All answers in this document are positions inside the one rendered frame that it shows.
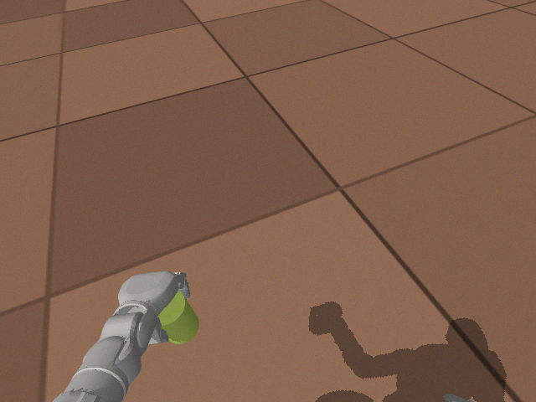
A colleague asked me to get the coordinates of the left robot hand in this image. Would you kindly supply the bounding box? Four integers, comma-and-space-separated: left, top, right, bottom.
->
118, 271, 190, 344

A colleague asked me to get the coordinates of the left robot arm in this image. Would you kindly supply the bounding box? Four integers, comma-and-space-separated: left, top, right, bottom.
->
53, 301, 157, 402

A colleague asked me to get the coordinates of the can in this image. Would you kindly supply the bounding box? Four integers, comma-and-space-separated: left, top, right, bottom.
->
157, 291, 199, 344

